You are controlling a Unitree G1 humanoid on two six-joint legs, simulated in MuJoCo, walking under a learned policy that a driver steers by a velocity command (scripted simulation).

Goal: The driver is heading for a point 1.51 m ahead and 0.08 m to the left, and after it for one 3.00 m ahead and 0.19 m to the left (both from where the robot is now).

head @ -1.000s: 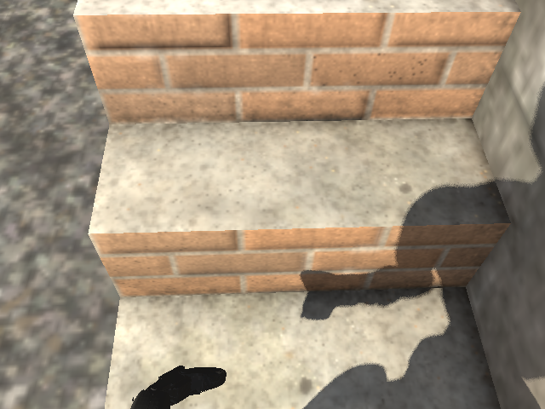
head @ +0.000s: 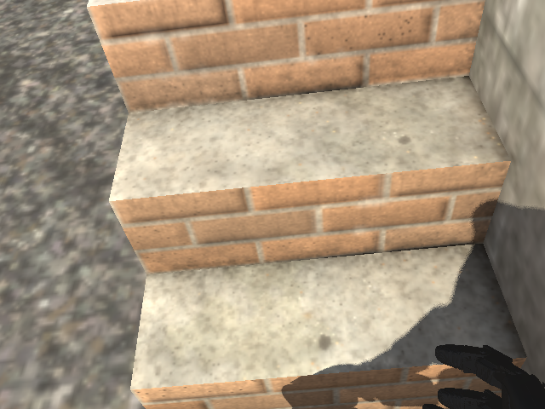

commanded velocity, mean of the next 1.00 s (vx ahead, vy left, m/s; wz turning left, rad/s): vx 0.34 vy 0.00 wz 0.00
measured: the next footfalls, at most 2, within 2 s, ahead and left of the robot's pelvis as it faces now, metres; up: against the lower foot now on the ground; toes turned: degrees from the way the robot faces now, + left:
left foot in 0.20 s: -0.02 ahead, +0.12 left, +0.00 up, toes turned -2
left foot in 1.72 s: +0.06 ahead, +0.20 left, +0.00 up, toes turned +2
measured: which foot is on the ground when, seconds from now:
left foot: up 0.00-0.18, down 0.20-1.00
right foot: down 0.00-1.00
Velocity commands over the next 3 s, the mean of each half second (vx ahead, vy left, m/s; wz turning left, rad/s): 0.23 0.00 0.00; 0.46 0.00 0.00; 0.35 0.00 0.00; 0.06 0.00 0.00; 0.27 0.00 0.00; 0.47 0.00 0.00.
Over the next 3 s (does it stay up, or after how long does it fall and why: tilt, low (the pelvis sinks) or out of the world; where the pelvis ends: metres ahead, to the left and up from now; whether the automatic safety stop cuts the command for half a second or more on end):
stays up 0.08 0.04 0.02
